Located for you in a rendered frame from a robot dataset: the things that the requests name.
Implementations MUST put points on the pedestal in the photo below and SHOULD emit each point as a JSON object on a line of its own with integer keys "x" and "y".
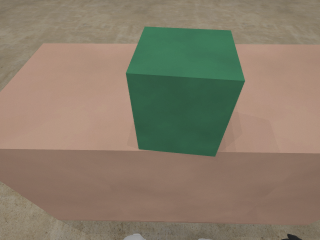
{"x": 68, "y": 142}

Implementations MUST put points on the carton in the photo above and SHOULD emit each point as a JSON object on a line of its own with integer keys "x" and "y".
{"x": 183, "y": 84}

